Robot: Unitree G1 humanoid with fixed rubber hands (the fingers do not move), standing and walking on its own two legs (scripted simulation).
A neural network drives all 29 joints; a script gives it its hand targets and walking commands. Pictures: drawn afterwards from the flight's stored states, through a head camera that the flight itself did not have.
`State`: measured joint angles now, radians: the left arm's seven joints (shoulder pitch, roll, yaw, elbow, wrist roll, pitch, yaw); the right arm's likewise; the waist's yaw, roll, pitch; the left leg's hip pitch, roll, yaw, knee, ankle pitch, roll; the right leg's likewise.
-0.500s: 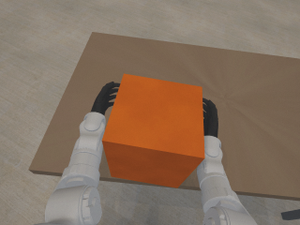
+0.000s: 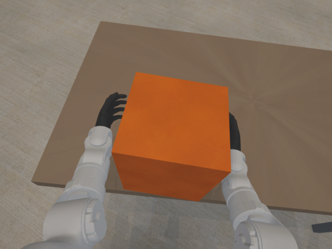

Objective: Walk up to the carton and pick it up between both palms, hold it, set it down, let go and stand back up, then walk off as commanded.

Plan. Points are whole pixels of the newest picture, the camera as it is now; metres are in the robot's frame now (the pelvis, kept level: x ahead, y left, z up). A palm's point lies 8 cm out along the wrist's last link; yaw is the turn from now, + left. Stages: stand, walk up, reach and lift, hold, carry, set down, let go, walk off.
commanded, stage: set down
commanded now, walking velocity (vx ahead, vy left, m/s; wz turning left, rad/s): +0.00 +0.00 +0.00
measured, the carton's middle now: (170, 143) +0.36 -0.01 +0.01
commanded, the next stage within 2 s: none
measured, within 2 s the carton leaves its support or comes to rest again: rests again in 0.10 s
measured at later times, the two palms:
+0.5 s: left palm (91, 119) +0.39 +0.18 +0.06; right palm (233, 145) +0.35 -0.16 +0.04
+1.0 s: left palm (76, 149) +0.33 +0.21 +0.03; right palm (242, 166) +0.29 -0.17 +0.04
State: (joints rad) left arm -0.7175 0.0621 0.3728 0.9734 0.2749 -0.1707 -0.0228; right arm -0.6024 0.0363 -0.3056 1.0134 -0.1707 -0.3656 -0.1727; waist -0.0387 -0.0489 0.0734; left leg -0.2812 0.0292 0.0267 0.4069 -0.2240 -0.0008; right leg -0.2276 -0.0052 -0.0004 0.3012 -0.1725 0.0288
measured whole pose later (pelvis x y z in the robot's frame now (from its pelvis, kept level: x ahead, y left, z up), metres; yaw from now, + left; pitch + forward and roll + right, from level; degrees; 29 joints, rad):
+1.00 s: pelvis -0.06 +0.00 -0.01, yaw +0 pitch +5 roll -2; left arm -0.69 0.26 0.11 1.25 -0.07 -0.25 -0.05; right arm -0.55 -0.07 -0.03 1.04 0.13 -0.27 -0.19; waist -0.04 -0.03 -0.08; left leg -0.41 0.04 0.03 0.52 -0.20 0.00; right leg -0.36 0.00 0.00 0.41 -0.14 0.03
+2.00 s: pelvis -0.03 -0.01 +0.00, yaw +0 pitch -3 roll -1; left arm 0.18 0.32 0.11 0.30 -0.13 -0.07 -0.14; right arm 0.35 -0.05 0.07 0.08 0.14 -0.09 -0.22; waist 0.00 -0.01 -0.01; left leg -0.14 0.04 0.03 0.40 -0.21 -0.01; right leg -0.11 0.00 0.00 0.33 -0.17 0.01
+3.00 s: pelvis +0.00 -0.02 +0.00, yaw +0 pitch -2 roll +0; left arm 0.30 0.29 0.11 0.28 -0.13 0.04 -0.13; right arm 0.38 -0.10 0.05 0.30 0.14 -0.17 -0.12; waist 0.01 0.00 0.02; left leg -0.10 0.04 0.03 0.35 -0.21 -0.02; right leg -0.08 0.00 0.00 0.32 -0.20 0.00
